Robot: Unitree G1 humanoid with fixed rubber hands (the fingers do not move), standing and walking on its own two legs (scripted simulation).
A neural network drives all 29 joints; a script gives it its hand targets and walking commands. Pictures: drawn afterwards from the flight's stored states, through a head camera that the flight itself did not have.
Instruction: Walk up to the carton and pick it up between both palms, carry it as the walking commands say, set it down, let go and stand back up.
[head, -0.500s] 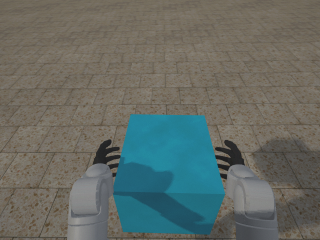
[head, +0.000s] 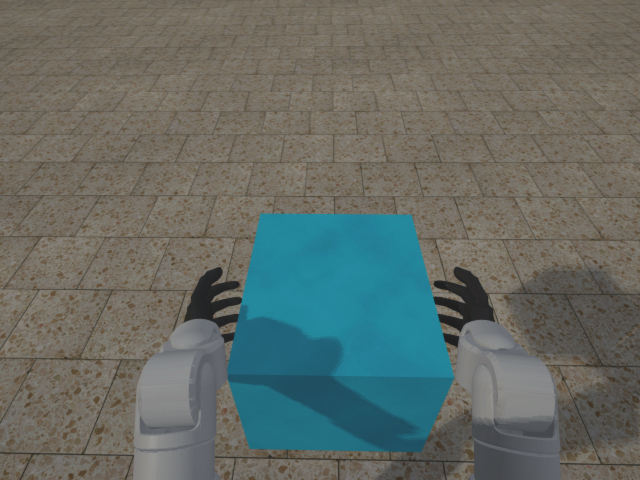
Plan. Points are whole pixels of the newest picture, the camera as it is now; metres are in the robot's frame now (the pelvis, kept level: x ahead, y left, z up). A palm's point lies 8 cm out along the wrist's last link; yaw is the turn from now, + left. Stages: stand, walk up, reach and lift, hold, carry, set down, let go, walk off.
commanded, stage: carry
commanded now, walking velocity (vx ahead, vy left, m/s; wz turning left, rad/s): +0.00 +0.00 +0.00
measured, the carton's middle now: (335, 324) +0.34 -0.01 +0.00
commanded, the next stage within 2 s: none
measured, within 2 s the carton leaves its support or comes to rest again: neither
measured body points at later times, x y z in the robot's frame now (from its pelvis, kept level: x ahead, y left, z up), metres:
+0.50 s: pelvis +0.01 -0.01 +0.00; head -0.02 -0.01 +0.45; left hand +0.28 +0.14 +0.09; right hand +0.28 -0.17 +0.09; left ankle +0.08 +0.11 -0.73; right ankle +0.00 -0.07 -0.73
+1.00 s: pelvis -0.04 -0.06 +0.00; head +0.01 -0.08 +0.44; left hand +0.26 +0.04 +0.07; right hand +0.21 -0.27 +0.07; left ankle -0.01 +0.10 -0.67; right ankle +0.00 -0.07 -0.73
